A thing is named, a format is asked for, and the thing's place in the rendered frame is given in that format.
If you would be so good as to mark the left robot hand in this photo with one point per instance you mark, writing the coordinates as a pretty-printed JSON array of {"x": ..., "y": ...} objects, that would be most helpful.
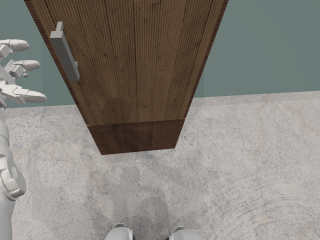
[{"x": 13, "y": 70}]

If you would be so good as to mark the left robot forearm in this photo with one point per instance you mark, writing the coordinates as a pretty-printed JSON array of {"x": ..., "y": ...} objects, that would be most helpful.
[{"x": 4, "y": 133}]

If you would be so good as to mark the left robot shin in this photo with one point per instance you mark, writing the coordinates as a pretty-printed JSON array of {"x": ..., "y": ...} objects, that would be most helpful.
[{"x": 120, "y": 225}]

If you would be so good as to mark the handle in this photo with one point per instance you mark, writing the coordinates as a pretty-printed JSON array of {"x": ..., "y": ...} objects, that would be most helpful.
[{"x": 63, "y": 51}]

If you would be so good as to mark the cupboard door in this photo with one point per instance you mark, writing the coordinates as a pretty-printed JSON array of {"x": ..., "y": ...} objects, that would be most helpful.
[{"x": 138, "y": 60}]

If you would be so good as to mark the left robot thigh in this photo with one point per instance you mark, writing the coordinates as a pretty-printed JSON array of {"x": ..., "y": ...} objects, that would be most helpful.
[{"x": 120, "y": 233}]

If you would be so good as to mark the robot left upper arm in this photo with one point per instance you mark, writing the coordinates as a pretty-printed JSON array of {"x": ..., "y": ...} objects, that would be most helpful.
[{"x": 12, "y": 186}]

